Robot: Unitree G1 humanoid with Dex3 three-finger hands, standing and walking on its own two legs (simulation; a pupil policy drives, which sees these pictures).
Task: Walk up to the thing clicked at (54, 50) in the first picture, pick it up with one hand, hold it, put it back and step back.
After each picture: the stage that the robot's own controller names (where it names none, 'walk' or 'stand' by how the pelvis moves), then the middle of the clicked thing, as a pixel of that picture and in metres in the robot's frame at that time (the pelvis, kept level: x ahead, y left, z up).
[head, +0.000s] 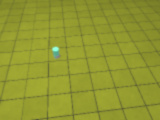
stand; (56, 52) +1.29 +0.30 -0.72
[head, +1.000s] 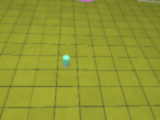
walk; (66, 61) +1.19 +0.11 -0.70
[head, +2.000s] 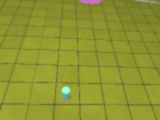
walk; (65, 93) +0.71 +0.09 -0.70
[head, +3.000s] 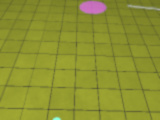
walk; out of the picture +0.46 +0.17 -0.71
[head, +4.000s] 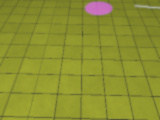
stand; out of the picture +0.38 +0.15 -0.71
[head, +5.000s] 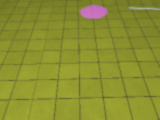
stand; out of the picture +0.38 +0.17 -0.72
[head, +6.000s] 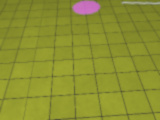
stand; out of the picture +0.38 +0.19 -0.72
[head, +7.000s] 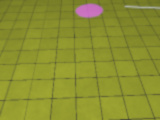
stand; out of the picture +0.37 +0.18 -0.72
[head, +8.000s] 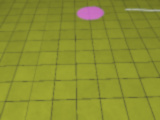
stand; out of the picture +0.37 +0.18 -0.72
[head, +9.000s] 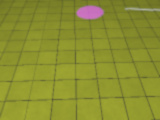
go down; out of the picture +0.37 +0.18 -0.72
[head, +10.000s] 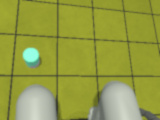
go down; (31, 58) +0.48 +0.18 -0.34
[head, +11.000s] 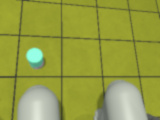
approach; (35, 59) +0.47 +0.17 -0.31
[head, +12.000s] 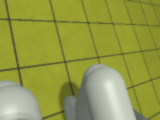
close in; out of the picture +0.47 +0.21 -0.23
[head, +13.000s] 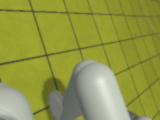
close; out of the picture +0.46 +0.23 -0.23
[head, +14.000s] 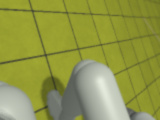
lift; out of the picture +0.43 +0.20 -0.24
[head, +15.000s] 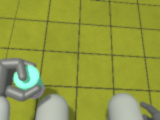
lift; (30, 83) +0.33 +0.19 -0.05
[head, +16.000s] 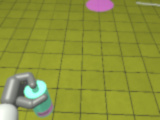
hold; (40, 99) +0.31 +0.16 +0.00
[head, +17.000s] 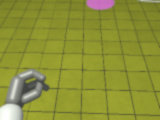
hold; out of the picture +0.22 +0.23 -0.67
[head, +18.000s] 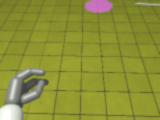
hold; out of the picture +0.23 +0.19 -0.71
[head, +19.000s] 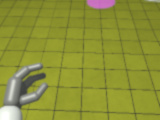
stand; out of the picture +0.23 +0.19 -0.69
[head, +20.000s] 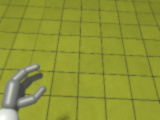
stand; out of the picture +0.24 +0.18 -0.66
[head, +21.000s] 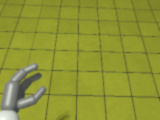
stand; out of the picture +0.25 +0.18 -0.64
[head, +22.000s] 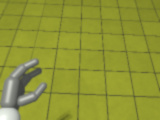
stand; out of the picture +0.26 +0.18 -0.63
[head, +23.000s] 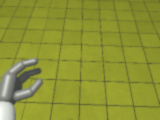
stand; out of the picture +0.26 +0.19 -0.68
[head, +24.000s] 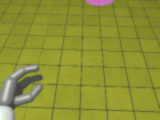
stand; out of the picture +0.27 +0.19 -0.69
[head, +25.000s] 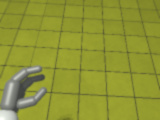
stand; out of the picture +0.28 +0.19 -0.64
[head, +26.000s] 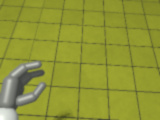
stand; out of the picture +0.29 +0.19 -0.60
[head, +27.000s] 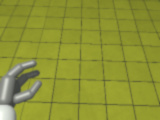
stand; out of the picture +0.28 +0.19 -0.67
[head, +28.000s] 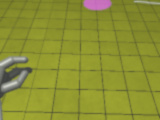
stand; out of the picture +0.27 +0.19 -0.70
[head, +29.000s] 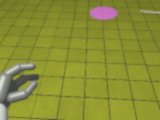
stand; out of the picture +0.26 +0.19 -0.71
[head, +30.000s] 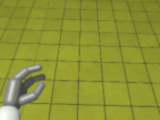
stand; out of the picture +0.28 +0.20 -0.69
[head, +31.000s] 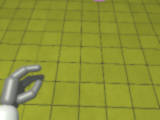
stand; out of the picture +0.27 +0.19 -0.68
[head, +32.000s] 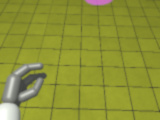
close; out of the picture +0.27 +0.19 -0.69
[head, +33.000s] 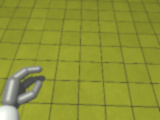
close; out of the picture +0.28 +0.20 -0.68
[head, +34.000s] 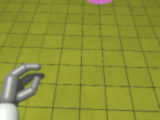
close; out of the picture +0.27 +0.20 -0.69
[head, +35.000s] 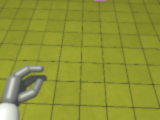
close; out of the picture +0.28 +0.19 -0.69
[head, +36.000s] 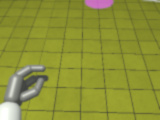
close; out of the picture +0.27 +0.19 -0.70
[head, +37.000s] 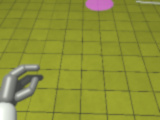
close; out of the picture +0.27 +0.19 -0.70
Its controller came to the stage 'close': yes
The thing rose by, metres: 0.70
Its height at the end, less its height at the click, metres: -0.02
